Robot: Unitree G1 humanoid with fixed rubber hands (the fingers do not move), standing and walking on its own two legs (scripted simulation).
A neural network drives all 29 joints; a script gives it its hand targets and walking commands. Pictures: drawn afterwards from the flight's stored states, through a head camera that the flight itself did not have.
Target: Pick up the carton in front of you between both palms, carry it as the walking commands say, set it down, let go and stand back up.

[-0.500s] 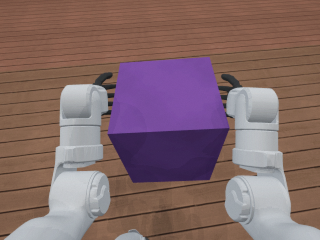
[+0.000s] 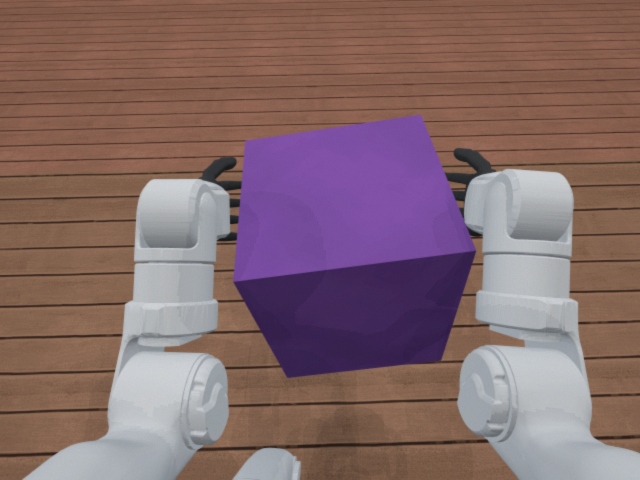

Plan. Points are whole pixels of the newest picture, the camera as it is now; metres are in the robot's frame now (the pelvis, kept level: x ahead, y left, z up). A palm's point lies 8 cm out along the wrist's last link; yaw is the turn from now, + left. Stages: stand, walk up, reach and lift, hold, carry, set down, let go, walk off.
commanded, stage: carry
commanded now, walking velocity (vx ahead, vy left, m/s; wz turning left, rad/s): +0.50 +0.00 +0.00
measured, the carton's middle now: (348, 256) +0.38 +0.02 +0.07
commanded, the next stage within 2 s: none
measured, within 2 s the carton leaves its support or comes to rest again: neither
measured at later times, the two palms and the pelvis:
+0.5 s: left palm (296, 36) +0.71 +0.14 +0.20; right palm (491, 51) +0.67 -0.16 +0.21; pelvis +0.30 +0.04 +0.04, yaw -1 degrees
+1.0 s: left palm out of the picture +1.00 +0.19 +0.25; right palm out of the picture +1.03 -0.10 +0.26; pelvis +0.63 +0.03 +0.07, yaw +0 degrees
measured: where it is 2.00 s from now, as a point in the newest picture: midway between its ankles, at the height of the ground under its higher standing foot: (357, 178)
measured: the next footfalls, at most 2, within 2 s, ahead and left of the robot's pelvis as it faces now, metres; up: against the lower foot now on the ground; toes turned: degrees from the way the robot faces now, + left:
left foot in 0.20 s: +0.33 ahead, +0.12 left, +0.04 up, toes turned +5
right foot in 0.58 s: +0.55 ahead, -0.08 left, +0.07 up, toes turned -6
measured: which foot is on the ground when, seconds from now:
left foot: up 0.00-0.18, down 0.20-0.60, up 0.62-0.96, down 0.98-1.00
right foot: down 0.00-0.22, up 0.24-0.56, down 0.58-0.98, up 1.00-1.00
